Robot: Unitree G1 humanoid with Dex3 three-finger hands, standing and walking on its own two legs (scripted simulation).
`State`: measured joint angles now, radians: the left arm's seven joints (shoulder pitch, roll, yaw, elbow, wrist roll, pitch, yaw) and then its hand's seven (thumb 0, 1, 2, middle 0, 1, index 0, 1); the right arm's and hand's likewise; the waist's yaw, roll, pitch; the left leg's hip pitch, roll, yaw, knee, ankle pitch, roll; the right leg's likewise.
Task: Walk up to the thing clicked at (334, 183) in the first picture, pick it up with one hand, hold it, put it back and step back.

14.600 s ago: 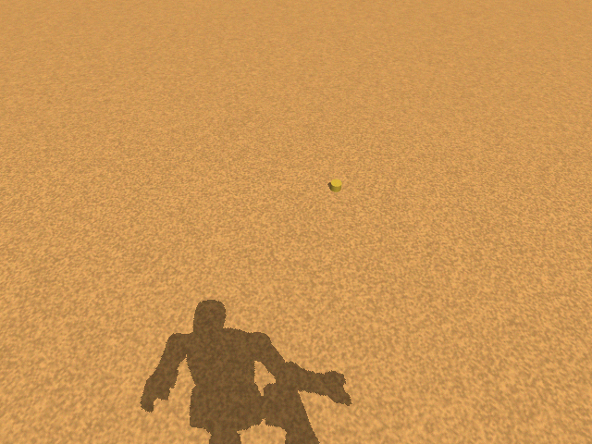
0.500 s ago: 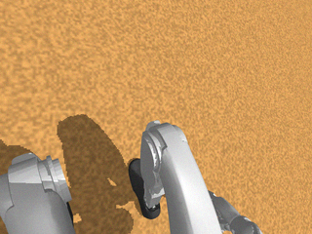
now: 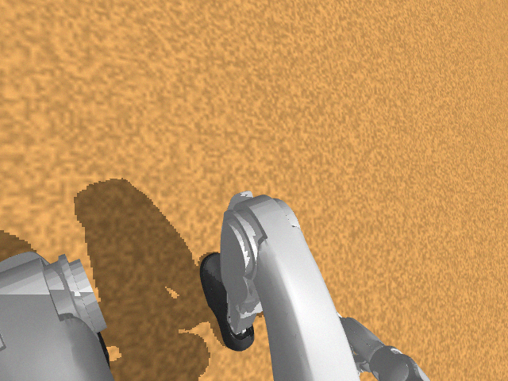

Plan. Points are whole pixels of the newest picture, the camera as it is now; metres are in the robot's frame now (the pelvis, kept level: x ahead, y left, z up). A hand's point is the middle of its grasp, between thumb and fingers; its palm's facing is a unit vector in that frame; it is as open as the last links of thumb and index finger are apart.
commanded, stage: rest palm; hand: left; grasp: from above
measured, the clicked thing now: out of the picture +0.42 +0.38 -0.28
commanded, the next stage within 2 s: close in 0.66 s
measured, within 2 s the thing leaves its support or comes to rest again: neither
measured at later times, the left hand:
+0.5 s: hand out of the picture +0.40 +0.36 -0.26, palm faces -0.45 -0.18 -0.88, open 14.5 cm
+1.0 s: hand out of the picture +0.41 +0.36 -0.26, palm faces -0.43 -0.17 -0.88, open 13.9 cm
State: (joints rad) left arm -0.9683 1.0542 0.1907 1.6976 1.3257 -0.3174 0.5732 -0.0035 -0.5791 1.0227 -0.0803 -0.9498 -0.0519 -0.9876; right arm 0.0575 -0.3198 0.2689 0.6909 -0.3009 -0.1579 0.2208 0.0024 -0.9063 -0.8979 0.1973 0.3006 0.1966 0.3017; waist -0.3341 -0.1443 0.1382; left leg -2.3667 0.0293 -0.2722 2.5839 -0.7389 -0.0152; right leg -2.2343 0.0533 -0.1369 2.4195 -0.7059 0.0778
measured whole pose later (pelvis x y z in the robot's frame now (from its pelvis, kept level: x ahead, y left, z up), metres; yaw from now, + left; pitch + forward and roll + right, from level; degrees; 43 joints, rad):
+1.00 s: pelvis +0.00 +0.00 +0.00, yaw -1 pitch +26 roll -15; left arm -1.00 1.07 0.16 1.75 1.30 -0.26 0.64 0.00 -0.50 1.00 -0.11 -1.00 -0.10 -1.02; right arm 0.02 -0.35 0.31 0.68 -0.31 -0.23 0.26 0.00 -0.90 -0.90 0.20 0.30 0.20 0.30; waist -0.35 -0.16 0.16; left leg -2.37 0.03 -0.29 2.60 -0.74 -0.01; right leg -2.22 0.06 -0.16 2.41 -0.69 0.08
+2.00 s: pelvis -0.01 +0.00 +0.00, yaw -2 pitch +26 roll -15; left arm -0.98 1.09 0.14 1.73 1.28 -0.31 0.61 0.00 0.12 0.65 -0.41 -0.88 -0.50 -0.82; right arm 0.02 -0.34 0.34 0.66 -0.31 -0.20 0.24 0.00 -0.90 -0.89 0.20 0.30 0.20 0.30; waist -0.34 -0.17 0.18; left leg -2.35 0.03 -0.30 2.59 -0.73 -0.01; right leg -2.21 0.07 -0.16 2.40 -0.68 0.08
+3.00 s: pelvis +0.00 +0.00 +0.01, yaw +1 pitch +31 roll -13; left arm -0.91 0.93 0.14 1.42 1.24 -0.24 0.40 -0.10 0.41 0.28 -0.63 -0.66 -1.00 -0.63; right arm 0.10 -0.33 0.16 0.68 -0.21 -0.13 0.24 0.00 -0.91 -0.89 0.20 0.30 0.20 0.30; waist -0.25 -0.06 0.03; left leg -2.38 0.02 -0.24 2.52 -0.71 0.00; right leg -2.24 0.03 -0.12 2.38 -0.70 0.06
